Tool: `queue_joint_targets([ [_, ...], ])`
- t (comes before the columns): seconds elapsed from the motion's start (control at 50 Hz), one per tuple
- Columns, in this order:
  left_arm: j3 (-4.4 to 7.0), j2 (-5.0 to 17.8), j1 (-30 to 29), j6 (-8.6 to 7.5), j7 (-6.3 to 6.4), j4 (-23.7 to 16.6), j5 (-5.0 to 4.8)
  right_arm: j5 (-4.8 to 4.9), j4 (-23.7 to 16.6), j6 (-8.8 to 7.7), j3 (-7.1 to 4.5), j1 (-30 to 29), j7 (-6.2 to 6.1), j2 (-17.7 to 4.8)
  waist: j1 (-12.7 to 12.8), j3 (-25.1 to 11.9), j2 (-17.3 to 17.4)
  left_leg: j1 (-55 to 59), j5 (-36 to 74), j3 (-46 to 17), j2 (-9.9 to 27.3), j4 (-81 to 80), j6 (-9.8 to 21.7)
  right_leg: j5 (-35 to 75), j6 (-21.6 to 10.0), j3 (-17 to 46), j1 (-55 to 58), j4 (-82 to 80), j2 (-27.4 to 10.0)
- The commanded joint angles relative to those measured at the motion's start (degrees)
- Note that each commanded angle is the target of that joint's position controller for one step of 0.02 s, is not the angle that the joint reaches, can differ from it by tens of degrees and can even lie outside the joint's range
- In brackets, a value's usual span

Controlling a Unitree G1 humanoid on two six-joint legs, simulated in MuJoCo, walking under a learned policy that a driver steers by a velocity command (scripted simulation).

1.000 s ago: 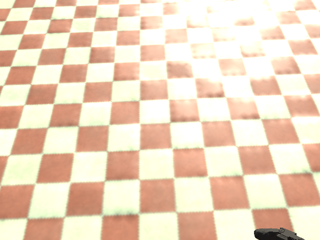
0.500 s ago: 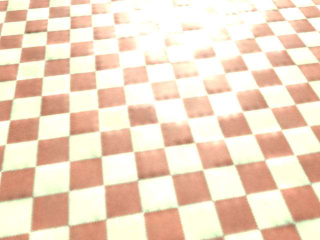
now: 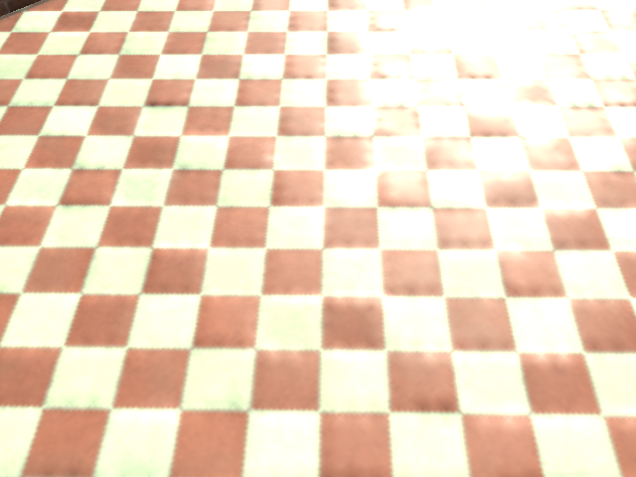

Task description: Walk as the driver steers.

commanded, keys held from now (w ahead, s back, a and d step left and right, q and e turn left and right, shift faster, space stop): w+q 0.88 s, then e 0.12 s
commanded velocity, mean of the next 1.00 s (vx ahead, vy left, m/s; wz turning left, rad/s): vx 0.49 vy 0.00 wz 0.51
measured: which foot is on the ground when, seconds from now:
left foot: up 0.00-0.14, down 0.16-0.70, up 0.72-1.00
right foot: down 0.00-0.18, up 0.20-0.68, down 0.70-1.00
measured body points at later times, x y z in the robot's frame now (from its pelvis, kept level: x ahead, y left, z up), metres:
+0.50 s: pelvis +0.26 +0.06 +0.00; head +0.29 +0.08 +0.45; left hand +0.37 +0.34 -0.11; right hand +0.31 -0.21 -0.13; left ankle +0.20 +0.08 -0.74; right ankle +0.46 -0.09 -0.67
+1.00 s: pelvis +0.53 +0.10 +0.00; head +0.56 +0.11 +0.45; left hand +0.41 +0.34 -0.12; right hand +0.79 -0.05 -0.12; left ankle +0.52 +0.25 -0.68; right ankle +0.56 +0.01 -0.74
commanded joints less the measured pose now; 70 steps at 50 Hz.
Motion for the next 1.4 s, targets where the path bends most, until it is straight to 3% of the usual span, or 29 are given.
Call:
queue_joint_targets([
  [0.02,0.94,6.73,3.83,-0.48,0.88,-0.91,0.24,-0.12,-5.13,-0.77,0.21,-7.34,0.2,-1.79,0.6,5.07,-5.23,-0.28,0.28,3.38,-1.19,-5.15,1.28,28.76,-3.32,3.17,-1.12,-2.07,-17.43],
  [0.1,1.46,8.94,2.71,0.27,1.91,-0.68,0.46,-0.46,-5.32,-1.05,-0.57,-4.59,-0.13,-2.95,-1.88,2.12,-6.63,7.0,-9.65,7.43,-5.61,-8.87,5.05,53.21,-2.73,-0.51,4.7,9.35,-19.05],
  [0.14,1.96,10.56,1.44,1.14,1.95,-1.21,0.53,-0.67,-2.12,-1.48,-1.95,6.23,-0.56,-4.91,-6.22,-4.08,-7.25,19.33,-12.58,8.52,-9.42,-12.23,8.02,59.23,-2.28,-2.18,3.17,26.17,-18.87],
  [0.16,2.03,10.94,-0.01,1.29,1.76,-2.46,0.24,-1.47,0.38,-1.77,-3.34,15.05,-0.89,-7.82,-10.42,-8.43,-5.68,32.6,-12.23,3.08,-7.01,-15.45,10.79,49.21,-1.01,-2.93,-6.0,39.78,-17.87],
  [0.18,1.32,7.41,0.28,0.94,1.01,-5.63,-0.59,-1.93,0.4,-1.64,-5.22,20.48,-1.65,-14.06,-10.88,-14.97,3.59,48.19,-14.55,-19.23,8.81,-17.08,16.93,17.22,1.34,-4.22,-23.88,61.19,-12.27],
  [0.2,1.68,7.41,-1.5,0.39,0.13,-8.67,-0.88,-0.47,-0.15,-0.8,-5.61,18.83,-1.4,-15.77,-8.39,-17.98,9.07,55.66,-11.33,-45.69,17.57,-26.41,24.01,-17.0,2.87,4.95,-41.29,74.7,-1.04],
  [0.22,2.04,9.29,-7.87,-0.16,-0.17,-10.1,-0.02,0.74,0.24,-0.37,-5.29,15.9,-1.52,-14.1,-7.7,-9.58,1.37,50.28,-12.49,-36.28,14.8,-27.67,21.09,-11.01,2.1,10.9,-47.63,73.15,-6.38],
  [0.24,1.95,9.16,-9.99,-0.85,-0.41,-11.12,-0.49,0.92,-0.33,-0.42,-4.66,12.53,-1.65,-11.26,-5.97,-4.38,-1.18,42.21,-8.8,-29.75,13.06,-29.31,18.44,-5.68,2.17,10.53,-46.21,68.39,-8.45],
  [0.28,1.99,8.02,-9.09,0.31,-0.23,-10.89,0.74,1.11,-0.91,-0.99,-3.6,8.66,-2.0,-7.68,-1.23,-0.07,-4.68,30.66,1.62,-20.9,7.27,-31.1,14.1,-3.63,3.65,10.53,-38.96,59.79,-11.0],
  [0.32,1.86,6.75,-8.2,2.55,-0.66,-11.24,1.84,1.34,-0.91,-2.09,-3.31,9.47,-2.07,-7.73,0.09,-1.19,-2.92,27.53,7.13,-17.25,4.5,-31.42,13.34,-3.34,5.31,9.76,-35.48,55.89,-11.09],
  [0.38,1.87,6.8,-13.79,3.84,-1.05,-14.08,1.77,1.37,-0.59,-2.51,-3.84,12.87,-2.06,-10.21,-0.84,-0.12,-1.02,26.15,8.28,-15.69,2.33,-32.57,12.31,2.09,7.16,8.36,-38.29,49.22,-11.08],
  [0.58,0.81,8.0,-33.72,3.35,-1.84,-22.8,0.78,0.36,-0.82,-1.64,-3.83,23.53,-2.77,-10.82,-7.98,0.93,1.89,39.91,14.93,-20.99,2.62,-27.57,9.53,11.72,6.7,8.75,-45.13,28.92,-6.93],
  [0.64,0.84,9.51,-31.81,2.48,-1.75,-23.71,0.35,0.06,-1.99,-1.71,-4.22,21.49,-3.44,-12.26,-5.8,0.63,2.93,39.66,18.95,-22.89,3.52,-24.19,7.75,9.37,4.87,9.74,-37.05,22.44,-5.47],
  [0.68,1.87,12.06,-20.51,1.73,-0.85,-20.56,0.11,0.1,-3.27,-2.1,-4.52,17.6,-3.01,-13.6,-0.61,-4.03,2.38,34.97,28.83,-21.7,1.07,-14.72,5.02,5.96,2.76,8.64,-19.57,18.61,-2.43],
  [0.7,2.61,13.91,-12.08,0.96,-0.07,-18.69,0.54,0.69,-3.7,-2.6,-4.47,16.36,-2.34,-13.39,3.76,-8.92,-0.5,29.99,25.35,-19.24,-2.42,-3.45,3.67,7.67,1.01,10.73,-6.85,15.8,-5.33],
  [0.72,3.57,18.35,-2.84,0.78,1.06,-18.53,1.96,1.34,-5.85,-3.1,-3.23,17.44,-1.92,-8.74,6.08,-18.35,-7.15,22.14,4.89,-14.85,-5.9,12.69,2.81,-3.28,-1.48,24.85,6.78,15.29,-19.92],
  [0.74,4.44,21.78,-5.76,1.61,0.87,-19.02,2.5,2.98,-6.99,-2.59,-2.76,25.22,-2.11,-5.69,0.27,-22.48,-21.36,5.87,-33.5,-9.15,-13.86,25.87,1.39,-4.8,-8.28,51.13,15.04,7.91,-31.84],
  [0.76,3.77,15.97,-9.87,2.36,0.49,-19.86,1.43,0.59,-5.06,-1.55,-3.17,23.34,-2.7,-10.5,-1.02,-14.79,-10.52,1.25,-28.57,-9.04,-7.6,30.29,1.93,-12.27,-7.6,50.21,7.32,7.02,-29.54],
  [0.8,2.09,9.48,-14.7,2.27,0.12,-19.99,1.1,0.01,-5.85,-1.02,-3.15,16.67,-1.65,-9.42,-1.71,-3.81,-2.9,2.91,-19.89,-7.33,-3.92,26.68,1.04,-3.6,-5.22,32.43,-6.22,4.18,-23.82],
  [0.86,1.94,9.32,-12.0,0.94,-0.07,-17.61,0.43,-0.92,-6.81,0.79,-2.92,15.42,-0.14,-7.84,-2.91,-1.99,-7.91,5.3,-18.07,-5.67,-1.84,24.19,0.09,9.25,-3.72,20.25,-11.75,1.64,-20.05],
  [0.98,1.49,9.35,-8.53,-0.48,-1.21,-13.8,0.05,-1.01,-9.28,0.6,-1.18,8.72,0.22,-4.25,-3.88,-1.59,-8.02,5.65,-10.76,-3.61,-3.95,8.48,-1.91,43.34,-5.27,7.74,-12.43,3.45,-16.63],
  [1.08,1.78,11.56,-4.65,1.06,-1.31,-10.69,-0.82,-0.72,-9.87,-0.26,0.28,1.71,-0.4,-4.4,-1.32,-3.26,-9.55,15.3,-4.0,0.89,-5.12,-8.01,-2.61,45.49,-3.68,8.84,-10.47,8.39,-14.86],
  [1.14,2.26,12.42,-5.58,1.99,-0.76,-10.62,-1.45,-1.29,-7.62,-1.74,-0.3,7.13,-1.94,-7.17,-4.36,-4.43,-6.39,25.25,2.35,-0.7,-4.74,-20.27,-0.9,36.31,-1.18,11.94,-10.75,17.63,-13.47],
  [1.16,1.88,10.86,-4.2,1.93,-0.59,-11.6,-1.66,-2.14,-6.96,-2.56,-1.1,10.6,-2.66,-10.76,-4.75,-8.48,-1.64,34.83,19.49,-5.93,2.62,-19.25,0.3,24.43,0.59,11.01,-15.7,24.98,-10.74],
  [1.18,0.52,5.16,1.3,2.22,-0.18,-13.16,-2.53,-2.32,-7.62,-2.28,-2.13,13.64,-3.12,-14.85,-3.46,-16.75,9.71,49.12,44.82,-17.84,19.1,-14.16,6.87,-9.79,2.36,6.97,-26.74,38.62,-5.25],
  [1.2,1.21,7.46,2.74,4.1,0.82,-11.84,-2.55,0.68,-8.15,-1.07,-2.54,14.04,-3.13,-14.15,-5.28,-21.78,10.94,47.31,44.98,-21.83,22.61,-15.48,12.89,-26.62,2.16,7.58,-29.31,49.98,-1.58],
  [1.22,2.31,10.3,0.63,5.23,0.87,-11.72,-1.35,1.33,-8.9,-0.39,-2.1,12.16,-3.28,-11.94,-4.7,-17.09,5.61,42.22,35.8,-18.47,19.94,-18.82,13.09,-24.73,2.3,9.38,-31.82,56.01,-3.08],
  [1.28,2.94,8.74,-3.66,7.21,0.02,-12.7,0.28,0.61,-9.91,0.18,-0.56,3.56,-4.77,-6.86,-0.36,-5.62,5.48,26.88,16.84,-8.75,13.15,-26.42,8.78,-14.66,4.51,9.63,-31.03,54.92,-6.65],
  [1.4,2.9,6.67,-6.27,10.21,-0.87,-14.91,0.42,-0.48,-9.73,0.2,-1.15,2.41,-4.87,-7.34,0.15,-5.53,5.86,20.87,-0.42,-1.91,12.26,-28.67,9.19,-9.26,5.31,7.18,-27.29,47.16,-6.92],
])
Keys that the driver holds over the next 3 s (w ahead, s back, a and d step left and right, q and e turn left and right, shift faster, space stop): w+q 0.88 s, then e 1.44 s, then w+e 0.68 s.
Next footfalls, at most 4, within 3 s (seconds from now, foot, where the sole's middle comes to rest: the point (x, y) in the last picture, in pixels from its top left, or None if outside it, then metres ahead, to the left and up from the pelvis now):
0.16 left None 0.24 0.09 -0.78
0.70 right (337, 426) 0.60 0.03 -0.78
1.16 left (214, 399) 0.65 0.30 -0.78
1.58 right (318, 403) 0.65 0.07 -0.78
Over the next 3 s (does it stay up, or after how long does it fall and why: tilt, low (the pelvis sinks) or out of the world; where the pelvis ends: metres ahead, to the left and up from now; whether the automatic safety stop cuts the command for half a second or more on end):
stays up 0.77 0.05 -0.03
